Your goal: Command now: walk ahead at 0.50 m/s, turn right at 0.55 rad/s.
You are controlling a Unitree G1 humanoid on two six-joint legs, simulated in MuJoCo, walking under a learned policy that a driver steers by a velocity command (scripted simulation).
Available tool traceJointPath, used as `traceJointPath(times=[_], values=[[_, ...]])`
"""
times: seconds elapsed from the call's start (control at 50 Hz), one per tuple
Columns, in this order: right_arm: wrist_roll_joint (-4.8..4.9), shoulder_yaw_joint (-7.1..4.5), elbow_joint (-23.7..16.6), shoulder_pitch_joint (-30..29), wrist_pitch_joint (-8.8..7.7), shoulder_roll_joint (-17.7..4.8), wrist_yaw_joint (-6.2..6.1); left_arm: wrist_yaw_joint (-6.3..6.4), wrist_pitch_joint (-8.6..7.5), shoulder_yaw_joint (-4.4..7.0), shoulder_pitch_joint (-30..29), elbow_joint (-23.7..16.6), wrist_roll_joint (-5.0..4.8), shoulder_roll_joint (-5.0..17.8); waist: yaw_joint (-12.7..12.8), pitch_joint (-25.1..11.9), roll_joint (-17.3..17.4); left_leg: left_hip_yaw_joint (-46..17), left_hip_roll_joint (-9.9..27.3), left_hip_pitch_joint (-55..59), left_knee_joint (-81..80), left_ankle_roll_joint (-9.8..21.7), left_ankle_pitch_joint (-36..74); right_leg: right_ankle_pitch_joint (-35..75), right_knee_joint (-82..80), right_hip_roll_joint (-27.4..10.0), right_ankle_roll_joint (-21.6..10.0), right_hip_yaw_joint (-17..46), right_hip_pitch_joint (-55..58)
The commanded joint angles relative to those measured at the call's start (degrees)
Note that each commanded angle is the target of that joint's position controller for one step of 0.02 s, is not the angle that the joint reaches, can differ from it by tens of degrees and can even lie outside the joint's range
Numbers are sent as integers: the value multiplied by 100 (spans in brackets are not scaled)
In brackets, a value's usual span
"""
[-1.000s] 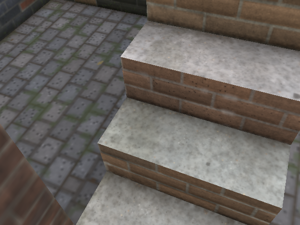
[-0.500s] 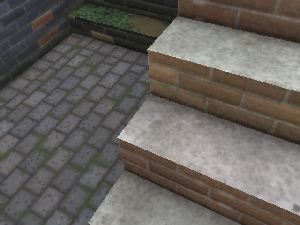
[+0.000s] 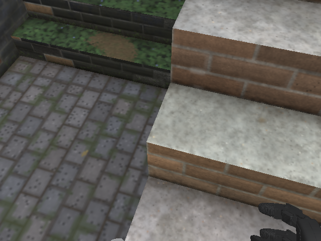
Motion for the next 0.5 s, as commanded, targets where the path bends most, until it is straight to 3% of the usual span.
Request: traceJointPath(times=[0.02, 0.04, 0.06, 0.08, 0.1, 0.14, 0.16, 0.18, 0.2, 0.22, 0.26, 0.28, 0.3, 0.32, 0.34, 0.36, 0.38, 0.4, 0.42, 0.44, 0.46, 0.48, 0.5], values=[[-418, -99, 699, 1124, -115, -155, -119, 109, 115, -488, -247, -827, 66, -945, -58, -1001, 474, -3925, 1437, 2486, -4633, 695, -1546, -759, 2878, -39, -258, -13, -2305], [-437, -55, 841, 1192, -262, -67, -73, 165, 231, -547, -236, -841, 35, -948, 77, -818, 369, -3536, 1435, 2413, -4823, 614, -1134, -1024, 2900, -64, -317, 53, -2336], [-424, 14, 924, 1154, -403, 45, -27, 227, 347, -513, -305, -844, -19, -782, 219, -551, 158, -3221, 1494, 2345, -5134, 546, -606, -1269, 2916, -45, -295, 152, -2402], [-369, 22, 972, 1227, -558, 15, 32, 273, 406, -539, -188, -769, -66, -848, 329, -394, 144, -2594, 1399, 2497, -5212, 406, 20, -1249, 2983, -22, -259, 167, -2621], [-352, -24, 998, 1258, -668, -166, 36, 218, 507, -548, -365, -892, -139, -803, 391, -308, 269, -2413, 1481, 2652, -5435, 399, 23, -1368, 3157, 14, -227, 148, -2934], [-319, -9, 879, 1158, -904, -327, -28, 128, 562, -436, -508, -933, -70, -347, 481, -119, -317, -1757, 1591, 2780, -5974, 367, 530, -824, 2404, -63, -163, 154, -2930], [-352, -59, 1079, 1709, -924, -490, -82, 185, 605, -447, -857, -921, -54, -546, 135, -192, -203, -1718, 1801, 3251, -6102, 590, 869, -1242, 4132, 330, -264, -346, -3538], [-316, -50, 1167, 2042, -968, -556, -8, 206, 595, -471, -837, -902, -147, -634, 103, -113, -390, -1477, 1799, 3658, -6170, 542, 875, -1309, 4337, 206, -285, -234, -3980], [-347, -49, 1330, 2378, -928, -601, 57, 218, 574, -539, -978, -842, -110, -862, 50, -157, -450, -1240, 1745, 4146, -5952, 458, 1064, -1441, 5075, 297, -404, -344, -4547], [-328, -44, 1410, 2733, -880, -602, 88, 227, 569, -561, -1135, -842, -99, -920, -77, -120, -511, -879, 1632, 4550, -5815, 336, 1555, -1564, 5183, 281, -415, -488, -4937], [-324, -45, 1421, 3045, -851, -658, 139, 165, 610, -555, -1265, -823, -100, -845, -173, -24, -103, -389, 1402, 4850, -5707, 102, 1774, -1353, 4679, 213, -346, -614, -5196], [-316, -45, 1420, 3056, -823, -697, 137, 103, 733, -523, -1391, -850, -75, -765, -170, 140, 143, -69, 1321, 4696, -5842, 101, 1847, -1248, 4143, 140, -236, -792, -5055], [-341, -56, 1463, 3046, -829, -750, 87, 42, 799, -507, -1626, -924, -54, -685, -192, 304, 477, 91, 1279, 4524, -6105, 132, 2118, -1210, 3766, 71, -172, -994, -4868], [-318, -81, 1545, 3086, -796, -788, 30, 18, 850, -493, -1488, -892, -65, -705, -128, 174, 777, 391, 1220, 4554, -6133, 93, 2156, -981, 3198, -86, -161, -1099, -4452], [-321, -41, 1651, 3278, -743, -627, -19, -24, 893, -495, -1691, -1036, 17, -675, -135, 179, 966, 650, 1023, 4434, -6296, 32, 1867, -807, 2409, -188, -214, -1316, -4063], [-364, -52, 1734, 3460, -675, -617, -65, -55, 957, -471, -1854, -1131, -9, -652, -209, 259, 1347, 619, 1124, 4565, -6388, 140, 1901, -973, 2287, -229, -253, -1482, -4019], [-365, -69, 1760, 3582, -638, -663, -107, -68, 1004, -446, -1852, -1125, 3, -609, -220, 254, 1429, 623, 1237, 4975, -6391, 197, 2006, -1114, 2176, -327, -280, -1497, -4149], [-334, -96, 1860, 3569, -541, -848, -214, -104, 1148, -500, -2088, -1296, 56, -652, -151, 329, 1774, 773, 1426, 5394, -6804, 231, 2774, -2021, 1785, -544, -467, -1673, -4230], [-405, -46, 1906, 3749, -347, -642, -268, -34, 1207, -565, -1856, -1212, 67, -862, -112, 214, 2008, 959, 1418, 5683, -6505, 238, 3497, -2156, 2074, -590, -638, -1769, -3995], [-379, -14, 1863, 3495, -281, -538, -310, 10, 1208, -595, -1881, -1333, 4, -725, 134, 284, 1863, 1440, 1264, 5587, -6356, 101, 4949, -2456, 858, -665, -897, -1770, -3355], [-361, -16, 1798, 3478, -219, -557, -425, 29, 1281, -640, -1828, -1352, 5, -777, 170, 99, 1692, 1563, 1151, 5311, -6107, 83, 6236, -3118, -102, -433, -1058, -2025, -2413], [-245, -16, 1592, 3146, -233, -822, -540, 31, 1286, -624, -1705, -1311, -75, -739, 220, -29, 1479, 1607, 1310, 5004, -5952, 221, 8166, -3464, -883, -203, -1118, -2326, -1590], [-73, -166, 1419, 3168, -238, -1436, -548, 128, 1190, -558, -1222, -1225, -140, -600, 221, -418, 1590, 1510, 1586, 4982, -5543, 416, 8927, -3964, -1365, 85, -1099, -2482, -893]])
Next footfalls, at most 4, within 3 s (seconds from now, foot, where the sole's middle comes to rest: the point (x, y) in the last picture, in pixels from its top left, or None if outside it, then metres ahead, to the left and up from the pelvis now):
0.54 right None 0.33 -0.13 -0.44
0.94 left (175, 162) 0.45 0.01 -0.16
1.16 left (200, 123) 0.62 -0.06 -0.23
1.68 right None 0.55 -0.39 -0.23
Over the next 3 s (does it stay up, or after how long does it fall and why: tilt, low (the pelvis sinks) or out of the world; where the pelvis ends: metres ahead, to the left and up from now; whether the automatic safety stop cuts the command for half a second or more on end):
stays up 0.69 -0.24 0.67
